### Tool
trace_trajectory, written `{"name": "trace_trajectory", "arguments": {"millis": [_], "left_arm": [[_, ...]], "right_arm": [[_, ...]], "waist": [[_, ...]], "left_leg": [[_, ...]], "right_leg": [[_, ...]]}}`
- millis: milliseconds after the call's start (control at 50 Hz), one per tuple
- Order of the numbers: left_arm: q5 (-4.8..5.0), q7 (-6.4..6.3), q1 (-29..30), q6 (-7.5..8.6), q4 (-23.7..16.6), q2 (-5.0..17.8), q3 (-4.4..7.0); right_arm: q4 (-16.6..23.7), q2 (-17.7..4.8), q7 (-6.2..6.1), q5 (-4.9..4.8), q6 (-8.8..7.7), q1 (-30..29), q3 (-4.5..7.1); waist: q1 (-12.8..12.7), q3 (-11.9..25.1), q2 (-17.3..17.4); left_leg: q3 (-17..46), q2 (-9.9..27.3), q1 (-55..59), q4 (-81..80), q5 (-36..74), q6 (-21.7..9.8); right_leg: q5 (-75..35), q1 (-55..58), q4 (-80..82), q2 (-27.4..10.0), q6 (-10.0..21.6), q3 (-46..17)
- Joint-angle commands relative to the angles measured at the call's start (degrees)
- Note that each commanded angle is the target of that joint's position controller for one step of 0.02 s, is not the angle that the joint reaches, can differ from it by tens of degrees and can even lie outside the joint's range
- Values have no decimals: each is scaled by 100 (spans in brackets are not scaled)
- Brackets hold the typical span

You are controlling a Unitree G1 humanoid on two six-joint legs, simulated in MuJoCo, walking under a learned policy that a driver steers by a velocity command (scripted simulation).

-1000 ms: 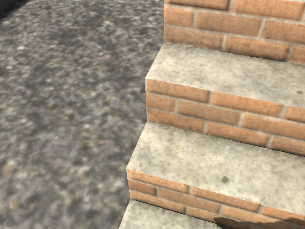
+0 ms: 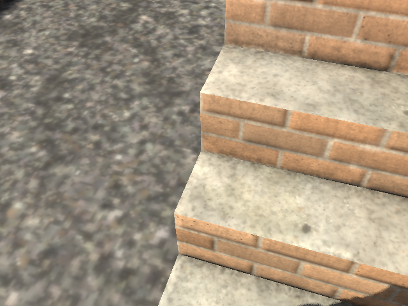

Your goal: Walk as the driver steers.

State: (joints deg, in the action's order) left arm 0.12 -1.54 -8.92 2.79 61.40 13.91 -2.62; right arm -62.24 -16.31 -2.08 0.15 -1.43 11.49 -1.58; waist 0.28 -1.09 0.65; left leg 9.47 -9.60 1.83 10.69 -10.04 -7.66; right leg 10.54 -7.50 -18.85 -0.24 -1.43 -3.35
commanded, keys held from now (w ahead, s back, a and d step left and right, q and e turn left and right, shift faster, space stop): no key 0.72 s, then w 0.28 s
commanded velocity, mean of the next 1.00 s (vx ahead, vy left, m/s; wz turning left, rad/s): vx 0.08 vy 0.00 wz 0.00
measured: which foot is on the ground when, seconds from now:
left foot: down 0.00-1.00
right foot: down 0.00-1.00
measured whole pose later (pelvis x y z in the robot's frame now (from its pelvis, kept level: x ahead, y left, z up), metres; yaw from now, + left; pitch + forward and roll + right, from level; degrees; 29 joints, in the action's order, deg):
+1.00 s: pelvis +0.01 +0.00 +0.00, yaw +0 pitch +0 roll +0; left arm 0.0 -1.8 -13.6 3.4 61.1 10.5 -3.1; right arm -60.3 -13.9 -2.2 0.1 -2.4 14.4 -2.1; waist 0.5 1.4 0.9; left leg 8.9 -9.1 2.5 10.1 -10.8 -7.6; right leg 11.7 -7.5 -19.5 0.1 -1.1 -3.7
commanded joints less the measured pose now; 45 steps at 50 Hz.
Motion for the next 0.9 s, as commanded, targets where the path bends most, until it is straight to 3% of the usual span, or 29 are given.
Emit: {"name": "trace_trajectory", "arguments": {"millis": [20,60,200,220,360,700,740,820,900], "left_arm": [[3,-21,2,33,-169,590,89],[-21,-13,-103,29,-127,693,122],[-20,-14,-334,-7,-26,548,93],[-1,-30,-363,-24,-22,430,53],[-8,-59,-624,-58,42,426,59],[-21,-83,-1001,-71,111,239,80],[-22,-62,-924,-56,52,203,61],[-52,-39,-634,-33,-71,186,42],[-31,-33,-603,64,-137,209,42]], "right_arm": [[159,-711,-27,-5,-9,94,118],[159,-768,-23,28,49,149,141],[131,-699,-38,16,131,311,141],[104,-645,-51,-10,99,355,123],[63,-678,-53,-9,74,501,144],[59,-498,-63,1,69,767,143],[88,-401,-63,8,74,704,98],[216,-421,-62,24,22,465,64],[303,-420,-34,0,-88,427,56]], "waist": [[-1,120,-43],[-2,138,-59],[14,-36,-66],[18,-99,-56],[17,-165,-168],[20,-218,-132],[20,-64,-109],[27,-280,-129],[14,-208,-115]], "left_leg": [[633,1340,-221,182,2502,445],[657,1346,-183,222,2497,474],[670,1313,-310,226,2321,439],[652,1288,-401,182,2218,400],[671,1267,-465,156,1940,343],[628,1225,-566,237,1743,280],[645,1227,-495,174,1587,299],[764,1185,-701,-211,448,217],[697,1209,-508,-170,1118,230]], "right_leg": [[-894,137,-70,-498,220,-366],[-814,65,-134,-485,254,-360],[-665,-92,-186,-493,257,-384],[-705,-40,-153,-511,224,-397],[-652,-76,-161,-491,225,-401],[-588,-144,-204,-486,270,-427],[-476,-58,-127,-482,272,-448],[-270,-61,35,-422,250,-462],[-566,-33,60,-414,267,-442]]}}
Velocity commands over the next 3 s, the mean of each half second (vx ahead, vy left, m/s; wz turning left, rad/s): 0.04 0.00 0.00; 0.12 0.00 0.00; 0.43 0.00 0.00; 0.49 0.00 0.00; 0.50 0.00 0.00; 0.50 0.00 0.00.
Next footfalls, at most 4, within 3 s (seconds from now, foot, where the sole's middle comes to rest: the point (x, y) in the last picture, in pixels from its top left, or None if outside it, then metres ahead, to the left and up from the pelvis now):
none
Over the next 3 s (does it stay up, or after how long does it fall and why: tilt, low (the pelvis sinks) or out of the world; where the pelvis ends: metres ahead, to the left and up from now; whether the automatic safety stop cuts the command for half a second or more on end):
stays up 0.01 0.00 0.00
